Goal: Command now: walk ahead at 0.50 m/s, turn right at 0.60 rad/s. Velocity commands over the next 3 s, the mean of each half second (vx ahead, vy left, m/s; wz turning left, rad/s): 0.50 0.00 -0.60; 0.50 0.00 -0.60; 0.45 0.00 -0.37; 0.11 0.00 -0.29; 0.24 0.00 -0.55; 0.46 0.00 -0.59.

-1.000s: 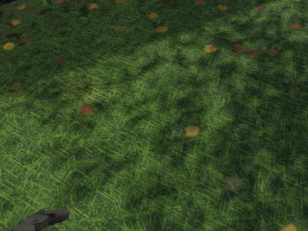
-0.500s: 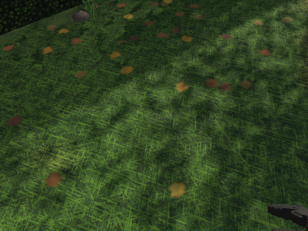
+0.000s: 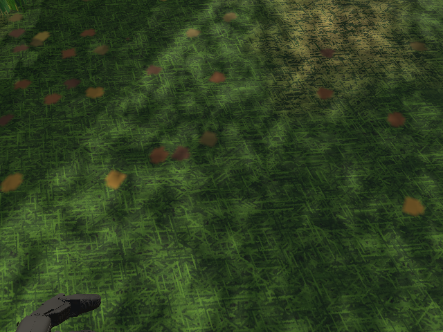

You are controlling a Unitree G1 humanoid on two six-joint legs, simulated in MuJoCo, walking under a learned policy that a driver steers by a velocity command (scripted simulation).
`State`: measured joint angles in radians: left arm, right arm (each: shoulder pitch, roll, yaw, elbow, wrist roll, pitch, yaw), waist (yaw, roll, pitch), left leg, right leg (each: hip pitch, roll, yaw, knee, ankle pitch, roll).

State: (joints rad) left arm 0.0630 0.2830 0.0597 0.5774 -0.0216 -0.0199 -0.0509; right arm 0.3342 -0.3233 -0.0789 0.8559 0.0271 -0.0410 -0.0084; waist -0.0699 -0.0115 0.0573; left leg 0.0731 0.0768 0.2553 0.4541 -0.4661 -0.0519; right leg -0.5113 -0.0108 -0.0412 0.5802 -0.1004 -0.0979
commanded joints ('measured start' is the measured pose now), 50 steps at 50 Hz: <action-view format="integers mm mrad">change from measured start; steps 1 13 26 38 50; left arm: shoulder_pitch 352 211 408 110 389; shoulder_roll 352 180 139 58 299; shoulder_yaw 119 54 24 16 115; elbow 28 32 70 -1 47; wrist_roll -16 8 -25 -1 -11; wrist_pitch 3 -41 -26 -6 15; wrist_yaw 31 64 71 37 34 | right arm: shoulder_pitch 39 -278 -1 -99 -2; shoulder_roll -14 -46 -151 -112 -66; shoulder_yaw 22 25 -31 -23 -1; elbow -149 -210 -184 -119 -121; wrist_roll -52 -43 -26 -30 -43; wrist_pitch -29 -54 -70 -62 -12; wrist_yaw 2 20 33 11 -8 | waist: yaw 115 95 15 30 186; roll -267 -40 245 81 -161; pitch -309 -43 -292 -24 -265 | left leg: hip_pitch -738 -636 219 -131 -524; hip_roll -61 -14 336 175 48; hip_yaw -91 -300 -1049 -262 -28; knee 815 283 -166 -307 665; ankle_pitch -61 453 -160 517 314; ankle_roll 28 -29 278 230 53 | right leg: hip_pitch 910 236 -262 -202 778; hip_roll -253 -76 41 -106 -148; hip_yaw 628 297 254 118 341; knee -114 -354 718 320 -53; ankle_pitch -192 95 -460 16 -47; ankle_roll -277 -160 76 106 -169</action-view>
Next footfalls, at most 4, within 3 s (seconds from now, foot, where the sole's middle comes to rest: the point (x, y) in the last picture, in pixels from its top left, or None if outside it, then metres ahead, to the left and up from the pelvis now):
0.46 left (199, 322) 0.47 0.08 -0.75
0.98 right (315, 268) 0.61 -0.29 -0.75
1.48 left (308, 173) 0.97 -0.33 -0.75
1.94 right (361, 218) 0.77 -0.47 -0.75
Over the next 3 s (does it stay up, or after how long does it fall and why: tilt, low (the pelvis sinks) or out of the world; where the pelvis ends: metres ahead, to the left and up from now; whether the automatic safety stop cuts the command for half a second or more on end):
stays up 0.87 -0.71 0.02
